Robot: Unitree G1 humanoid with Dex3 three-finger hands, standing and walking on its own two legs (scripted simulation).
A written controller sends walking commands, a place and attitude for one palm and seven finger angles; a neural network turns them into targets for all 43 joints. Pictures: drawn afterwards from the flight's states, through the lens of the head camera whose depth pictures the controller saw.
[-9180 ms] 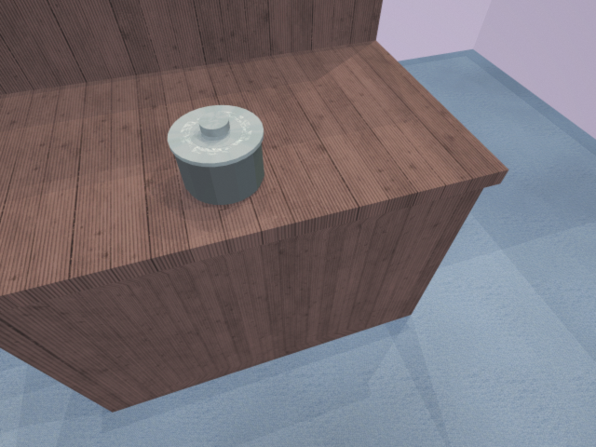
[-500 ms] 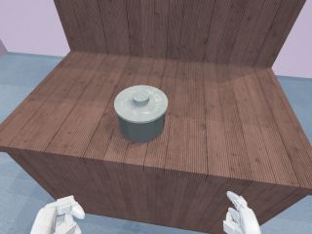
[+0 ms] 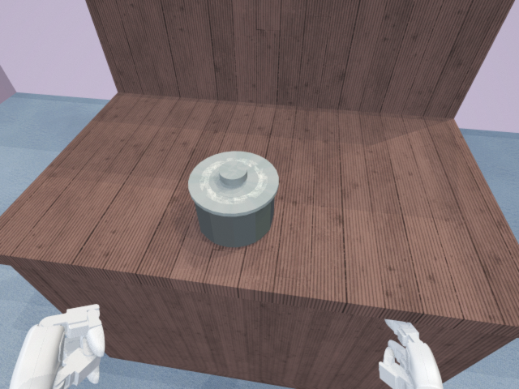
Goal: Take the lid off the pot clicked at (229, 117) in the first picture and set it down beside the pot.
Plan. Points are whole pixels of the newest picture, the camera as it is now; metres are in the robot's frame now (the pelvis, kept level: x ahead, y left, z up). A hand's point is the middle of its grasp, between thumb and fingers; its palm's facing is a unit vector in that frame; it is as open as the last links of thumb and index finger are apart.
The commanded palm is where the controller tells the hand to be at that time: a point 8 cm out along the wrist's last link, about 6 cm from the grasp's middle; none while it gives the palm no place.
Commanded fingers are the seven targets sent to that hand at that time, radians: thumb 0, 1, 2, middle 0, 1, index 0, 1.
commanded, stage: raise the hand higher, near the body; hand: left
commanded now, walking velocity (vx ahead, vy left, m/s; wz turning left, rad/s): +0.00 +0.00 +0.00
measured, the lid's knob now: (233, 173) +0.45 +0.11 +0.09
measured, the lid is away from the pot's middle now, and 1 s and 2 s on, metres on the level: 0.00 0.00 0.00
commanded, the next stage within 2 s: reach forward and open the fingers in 0.40 s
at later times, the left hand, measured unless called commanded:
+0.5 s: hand (88, 307) +0.17 +0.23 +0.11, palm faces +0.30 -0.86 -0.41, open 3.1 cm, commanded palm +0.13 +0.27 +0.14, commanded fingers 0.00 0.87 0.91 -1.29 -1.46 -1.29 -1.46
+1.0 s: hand (68, 293) +0.19 +0.27 +0.11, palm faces -0.23 -0.07 -0.97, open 4.2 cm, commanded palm +0.18 +0.26 +0.18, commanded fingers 0.00 0.09 1.32 -1.01 -0.58 -1.01 -0.58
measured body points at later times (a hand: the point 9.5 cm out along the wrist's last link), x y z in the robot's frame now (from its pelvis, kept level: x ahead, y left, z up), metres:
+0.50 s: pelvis +0.00 +0.00 +0.00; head -0.01 -0.01 +0.45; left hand +0.15 +0.28 +0.14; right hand +0.20 -0.21 -0.07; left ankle +0.00 +0.11 -0.74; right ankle -0.02 -0.12 -0.74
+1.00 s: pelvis -0.02 +0.01 +0.00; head -0.02 -0.04 +0.45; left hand +0.19 +0.27 +0.17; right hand +0.20 -0.22 -0.09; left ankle +0.00 +0.11 -0.74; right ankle -0.02 -0.12 -0.74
